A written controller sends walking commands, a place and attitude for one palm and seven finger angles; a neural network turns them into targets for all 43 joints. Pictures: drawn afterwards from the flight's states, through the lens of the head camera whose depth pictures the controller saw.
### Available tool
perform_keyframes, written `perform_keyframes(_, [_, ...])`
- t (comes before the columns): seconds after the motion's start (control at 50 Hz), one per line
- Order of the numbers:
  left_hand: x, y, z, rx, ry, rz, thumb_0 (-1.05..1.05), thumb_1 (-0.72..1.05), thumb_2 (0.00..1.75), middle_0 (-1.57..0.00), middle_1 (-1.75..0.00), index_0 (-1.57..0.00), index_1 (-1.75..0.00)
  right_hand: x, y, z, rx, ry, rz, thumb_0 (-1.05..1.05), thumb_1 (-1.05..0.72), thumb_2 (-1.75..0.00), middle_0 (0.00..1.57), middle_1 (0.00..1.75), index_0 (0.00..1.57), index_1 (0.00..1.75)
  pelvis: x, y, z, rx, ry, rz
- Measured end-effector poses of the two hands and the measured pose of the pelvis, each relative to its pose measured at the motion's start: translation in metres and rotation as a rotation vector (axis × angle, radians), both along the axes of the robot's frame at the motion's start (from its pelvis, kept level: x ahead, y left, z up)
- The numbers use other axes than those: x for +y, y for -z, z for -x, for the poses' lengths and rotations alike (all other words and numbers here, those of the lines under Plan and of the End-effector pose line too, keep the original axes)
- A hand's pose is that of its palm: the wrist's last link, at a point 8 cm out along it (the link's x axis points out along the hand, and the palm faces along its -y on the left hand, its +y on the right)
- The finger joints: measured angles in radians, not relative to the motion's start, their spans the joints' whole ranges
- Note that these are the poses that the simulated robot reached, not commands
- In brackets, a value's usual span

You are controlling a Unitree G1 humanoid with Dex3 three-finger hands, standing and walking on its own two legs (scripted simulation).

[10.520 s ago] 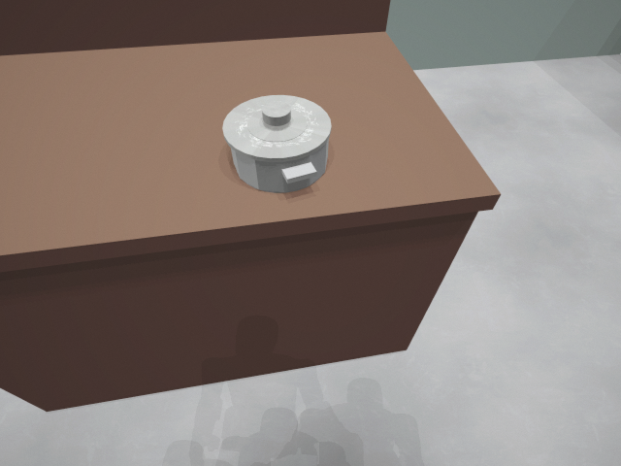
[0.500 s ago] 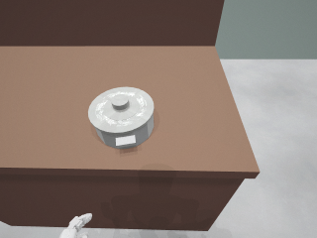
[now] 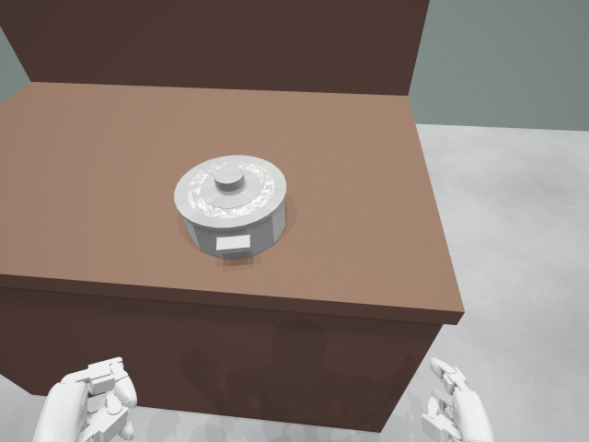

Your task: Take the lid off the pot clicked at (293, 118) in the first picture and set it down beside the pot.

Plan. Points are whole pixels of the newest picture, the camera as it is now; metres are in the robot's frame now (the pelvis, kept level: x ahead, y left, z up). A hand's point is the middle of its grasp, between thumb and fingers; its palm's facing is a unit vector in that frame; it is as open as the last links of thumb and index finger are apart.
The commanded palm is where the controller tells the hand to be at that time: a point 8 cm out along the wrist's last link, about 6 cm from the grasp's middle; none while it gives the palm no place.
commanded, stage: raise the hand higher, near the body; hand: left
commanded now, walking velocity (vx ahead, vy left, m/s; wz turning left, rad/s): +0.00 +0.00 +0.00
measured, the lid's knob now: (229, 178) +0.48 +0.17 +0.10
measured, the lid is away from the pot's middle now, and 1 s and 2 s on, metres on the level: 0.00 0.00 0.00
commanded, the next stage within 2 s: reach forward and open the fingers in 0.82 s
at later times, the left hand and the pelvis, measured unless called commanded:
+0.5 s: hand (108, 365) +0.17 +0.23 +0.09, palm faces +0.26 -0.87 -0.41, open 3.1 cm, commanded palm +0.11 +0.27 +0.12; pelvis +0.02 +0.01 +0.00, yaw -1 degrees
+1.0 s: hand (94, 312) +0.20 +0.24 +0.14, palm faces +0.30 -0.67 -0.68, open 3.1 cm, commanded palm +0.15 +0.28 +0.18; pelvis +0.01 +0.01 +0.00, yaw -2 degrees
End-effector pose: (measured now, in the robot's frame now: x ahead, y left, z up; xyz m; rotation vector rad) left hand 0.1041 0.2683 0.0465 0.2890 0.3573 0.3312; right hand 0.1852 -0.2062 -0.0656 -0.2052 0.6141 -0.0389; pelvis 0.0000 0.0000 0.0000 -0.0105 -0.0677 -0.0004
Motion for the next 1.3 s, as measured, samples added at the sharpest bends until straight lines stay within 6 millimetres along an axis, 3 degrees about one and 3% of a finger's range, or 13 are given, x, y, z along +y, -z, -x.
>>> perform_keyframes(0.1, [0.001,-0.020,-0.004,-0.033,0.029,-0.061,0.02,0.90,0.90,-1.27,-1.46,-1.27,-1.47,-0.004,0.017,0.020,0.068,0.040,-0.020,0.01,-0.90,-0.90,0.21,0.30,0.20,0.30,0.000,0.000,-0.003,-0.007,0.009,-0.003])
perform_keyframes(0.2, [0.001,-0.033,-0.011,-0.061,0.059,-0.097,0.02,0.90,0.90,-1.29,-1.49,-1.29,-1.49,-0.011,0.022,0.026,0.083,0.073,-0.022,0.01,-0.90,-0.90,0.21,0.30,0.20,0.30,0.001,0.000,-0.006,-0.007,0.017,-0.005])
perform_keyframes(0.4, [0.004,-0.056,-0.023,-0.151,0.081,-0.138,0.02,0.90,0.90,-1.30,-1.50,-1.30,-1.50,-0.017,0.005,-0.001,-0.003,0.084,0.004,0.01,-0.90,-0.90,0.20,0.30,0.20,0.30,0.005,0.000,-0.013,-0.003,0.024,-0.006])
perform_keyframes(0.6, [0.006,-0.080,-0.032,-0.265,0.089,-0.160,0.02,0.90,0.90,-1.30,-1.50,-1.30,-1.50,0.001,-0.009,-0.028,-0.071,0.027,-0.011,0.01,-0.91,-0.90,0.20,0.30,0.20,0.30,0.009,0.000,-0.016,-0.006,0.019,-0.006])
perform_keyframes(0.78, [0.011,-0.099,-0.043,-0.346,0.089,-0.188,0.02,0.90,0.90,-1.30,-1.50,-1.31,-1.50,0.016,-0.002,-0.024,-0.035,-0.007,-0.030,0.01,-0.90,-0.90,0.21,0.30,0.20,0.30,0.012,0.000,-0.016,-0.006,0.017,-0.003])
perform_keyframes(0.94, [0.012,-0.122,-0.052,-0.431,0.111,-0.235,0.02,0.89,0.90,-1.30,-1.50,-1.31,-1.50,0.014,0.008,-0.011,0.008,0.010,-0.033,0.01,-0.90,-0.90,0.21,0.30,0.20,0.30,0.014,0.001,-0.016,-0.008,0.022,-0.003])
perform_keyframes(1.06, [0.003,-0.137,-0.065,-0.206,0.239,-0.824,0.02,0.85,0.92,-1.29,-1.45,-1.29,-1.45,0.006,0.017,-0.010,0.096,-0.016,-0.024,0.01,-0.90,-0.90,0.21,0.30,0.20,0.30,0.016,0.004,-0.008,0.034,0.037,-0.007])
perform_keyframes(1.12, [0.004,-0.139,-0.069,-0.071,0.312,-1.027,0.01,0.79,0.96,-1.28,-1.39,-1.28,-1.39,0.003,0.020,-0.013,0.120,-0.005,-0.045,0.01,-0.90,-0.90,0.21,0.30,0.20,0.30,0.017,0.004,-0.003,0.045,0.042,-0.007])
perform_keyframes(1.18, [0.007,-0.139,-0.073,0.037,0.375,-1.134,0.01,0.72,1.01,-1.26,-1.31,-1.26,-1.31,0.002,0.022,-0.018,0.116,0.004,-0.064,0.01,-0.90,-0.90,0.20,0.30,0.20,0.30,0.018,0.004,0.000,0.050,0.033,-0.006])
perform_keyframes(1.3, [0.006,-0.138,-0.081,0.143,0.489,-1.153,0.01,0.54,1.12,-1.20,-1.12,-1.20,-1.12,0.006,0.022,-0.024,0.079,-0.006,-0.084,0.01,-0.91,-0.90,0.20,0.30,0.20,0.30,0.018,0.003,0.007,0.042,0.007,-0.005])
